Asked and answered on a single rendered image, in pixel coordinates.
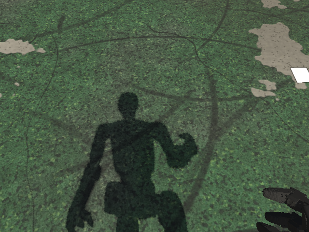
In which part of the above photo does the right robot hand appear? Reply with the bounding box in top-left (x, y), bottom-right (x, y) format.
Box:
top-left (256, 187), bottom-right (309, 232)

